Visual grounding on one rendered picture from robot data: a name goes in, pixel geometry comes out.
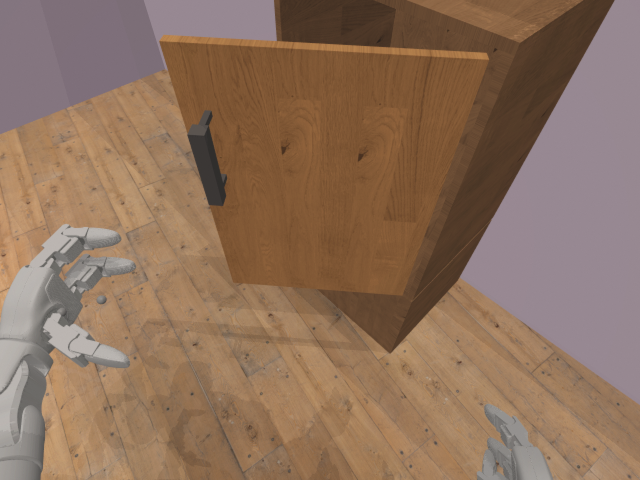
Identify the cupboard door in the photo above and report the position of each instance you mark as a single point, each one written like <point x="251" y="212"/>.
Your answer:
<point x="335" y="155"/>

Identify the handle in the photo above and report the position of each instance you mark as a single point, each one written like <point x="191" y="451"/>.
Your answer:
<point x="205" y="157"/>

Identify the robot right hand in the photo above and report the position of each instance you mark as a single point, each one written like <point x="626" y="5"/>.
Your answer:
<point x="523" y="462"/>

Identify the robot left forearm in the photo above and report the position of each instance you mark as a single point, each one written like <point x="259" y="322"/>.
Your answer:
<point x="24" y="366"/>

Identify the robot left hand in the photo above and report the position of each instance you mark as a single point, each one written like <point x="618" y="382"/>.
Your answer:
<point x="29" y="310"/>

